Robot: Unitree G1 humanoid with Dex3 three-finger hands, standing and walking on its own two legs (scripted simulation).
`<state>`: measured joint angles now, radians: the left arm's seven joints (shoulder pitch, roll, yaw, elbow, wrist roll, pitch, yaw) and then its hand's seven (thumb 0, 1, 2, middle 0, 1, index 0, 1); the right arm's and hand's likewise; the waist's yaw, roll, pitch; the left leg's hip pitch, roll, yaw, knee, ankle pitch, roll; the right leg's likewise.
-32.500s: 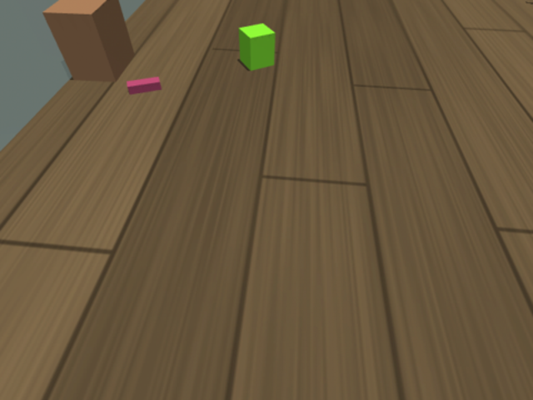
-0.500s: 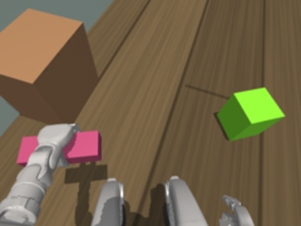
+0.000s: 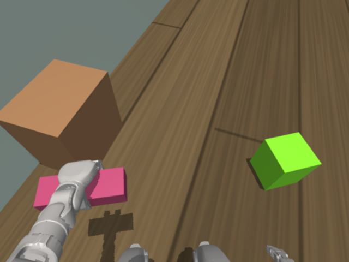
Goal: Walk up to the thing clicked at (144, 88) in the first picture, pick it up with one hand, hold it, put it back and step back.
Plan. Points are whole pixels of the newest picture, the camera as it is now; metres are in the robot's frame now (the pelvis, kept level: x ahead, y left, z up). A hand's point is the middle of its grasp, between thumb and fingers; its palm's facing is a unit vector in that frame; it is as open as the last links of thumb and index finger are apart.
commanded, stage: lift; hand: left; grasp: from above
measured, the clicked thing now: (84, 189) +0.33 +0.23 -0.11
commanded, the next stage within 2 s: hold in 0.10 s
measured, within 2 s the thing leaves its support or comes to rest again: neither
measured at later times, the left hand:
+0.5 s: hand (78, 175) +0.33 +0.22 -0.03, palm faces -0.47 -0.06 -0.88, open 10.8 cm
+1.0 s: hand (79, 177) +0.32 +0.21 +0.00, palm faces -0.47 -0.05 -0.88, open 10.8 cm
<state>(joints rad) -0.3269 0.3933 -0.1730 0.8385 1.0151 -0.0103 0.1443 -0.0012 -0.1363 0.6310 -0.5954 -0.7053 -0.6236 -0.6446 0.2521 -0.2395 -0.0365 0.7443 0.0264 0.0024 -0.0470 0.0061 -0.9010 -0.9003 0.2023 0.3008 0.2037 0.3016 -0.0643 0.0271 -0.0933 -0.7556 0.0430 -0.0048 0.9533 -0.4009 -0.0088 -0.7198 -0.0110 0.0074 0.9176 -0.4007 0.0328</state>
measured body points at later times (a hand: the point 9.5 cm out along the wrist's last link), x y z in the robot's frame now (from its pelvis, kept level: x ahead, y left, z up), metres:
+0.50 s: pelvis +0.02 +0.00 +0.04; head +0.05 +0.00 +0.48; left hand +0.35 +0.22 +0.02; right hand +0.13 -0.27 -0.08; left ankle +0.04 +0.12 -0.68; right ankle +0.03 -0.14 -0.68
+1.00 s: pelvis +0.02 +0.00 +0.05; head +0.03 -0.02 +0.50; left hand +0.34 +0.21 +0.05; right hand +0.14 -0.27 -0.07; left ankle +0.04 +0.12 -0.68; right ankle +0.03 -0.14 -0.68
